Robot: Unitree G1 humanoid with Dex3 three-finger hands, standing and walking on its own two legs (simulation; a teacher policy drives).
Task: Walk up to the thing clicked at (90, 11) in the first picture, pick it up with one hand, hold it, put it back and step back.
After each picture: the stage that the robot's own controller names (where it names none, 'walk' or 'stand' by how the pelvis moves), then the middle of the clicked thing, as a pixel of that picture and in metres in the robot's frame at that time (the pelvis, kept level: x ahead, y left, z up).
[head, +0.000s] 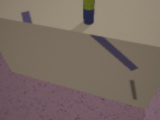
stand; (88, 3) +0.92 +0.00 +0.03
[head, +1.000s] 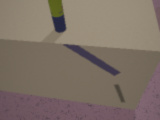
walk; (56, 10) +0.79 +0.19 +0.05
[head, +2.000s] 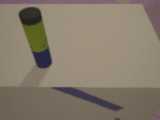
stand; (38, 41) +0.50 +0.21 +0.07
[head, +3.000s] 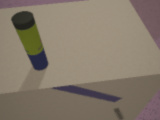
stand; (33, 44) +0.50 +0.22 +0.06
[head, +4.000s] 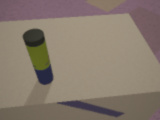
stand; (40, 60) +0.46 +0.20 +0.03
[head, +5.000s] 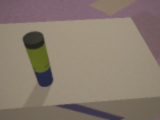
stand; (40, 62) +0.46 +0.20 +0.03
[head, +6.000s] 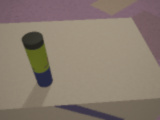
stand; (39, 62) +0.45 +0.20 +0.03
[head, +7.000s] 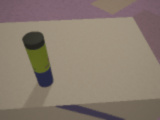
stand; (40, 62) +0.45 +0.20 +0.03
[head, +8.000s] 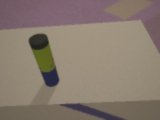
rise first; (46, 62) +0.47 +0.22 +0.03
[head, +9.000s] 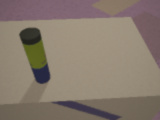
go down; (37, 58) +0.48 +0.21 +0.04
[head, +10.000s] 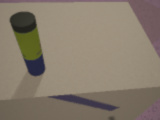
go down; (31, 48) +0.47 +0.19 +0.07
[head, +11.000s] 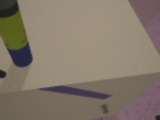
close in; (14, 36) +0.47 +0.21 +0.09
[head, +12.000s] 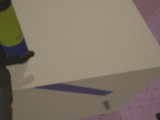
close; (9, 32) +0.48 +0.21 +0.11
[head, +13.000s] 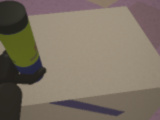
lift; (23, 51) +0.35 +0.17 +0.20
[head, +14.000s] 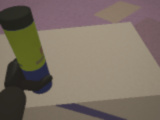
hold; (30, 56) +0.33 +0.16 +0.22
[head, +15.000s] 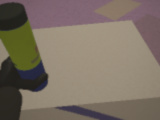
hold; (25, 55) +0.32 +0.17 +0.22
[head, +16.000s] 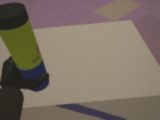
hold; (26, 54) +0.33 +0.17 +0.22
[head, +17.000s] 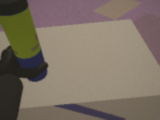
crouch; (25, 43) +0.35 +0.17 +0.24
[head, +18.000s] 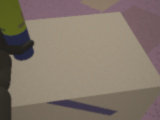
crouch; (12, 22) +0.44 +0.21 +0.23
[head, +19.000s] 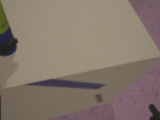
lower; out of the picture +0.50 +0.22 +0.11
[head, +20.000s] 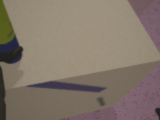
lower; out of the picture +0.48 +0.22 +0.11
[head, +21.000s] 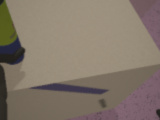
lower; (2, 31) +0.48 +0.22 +0.11
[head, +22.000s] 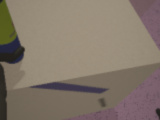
lower; (2, 30) +0.48 +0.21 +0.11
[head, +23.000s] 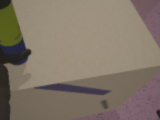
open; (8, 32) +0.48 +0.21 +0.11
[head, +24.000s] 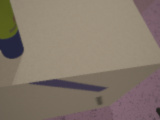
rise; (2, 23) +0.48 +0.21 +0.12
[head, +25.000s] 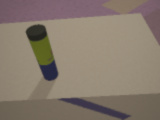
sink last; (44, 55) +0.48 +0.21 +0.06
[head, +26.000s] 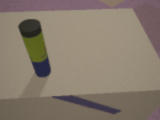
stand; (37, 52) +0.47 +0.21 +0.05
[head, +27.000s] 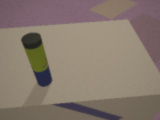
stand; (39, 62) +0.47 +0.22 +0.03
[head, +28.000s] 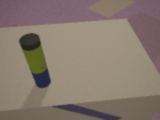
stand; (37, 63) +0.46 +0.21 +0.03
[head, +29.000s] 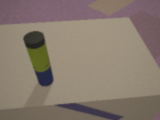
stand; (40, 61) +0.46 +0.20 +0.03
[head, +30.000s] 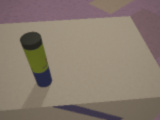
stand; (38, 62) +0.45 +0.20 +0.03
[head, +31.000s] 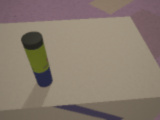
stand; (39, 62) +0.45 +0.20 +0.03
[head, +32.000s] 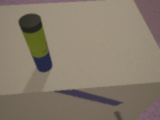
walk; (38, 47) +0.49 +0.20 +0.04
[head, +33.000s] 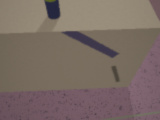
walk; out of the picture +0.78 +0.21 +0.06
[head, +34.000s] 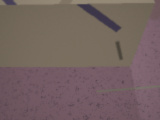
stand; out of the picture +1.12 +0.15 +0.06
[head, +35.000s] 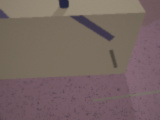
stand; out of the picture +1.08 +0.17 +0.04
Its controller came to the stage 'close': yes
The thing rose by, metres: 0.22
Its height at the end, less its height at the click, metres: +0.00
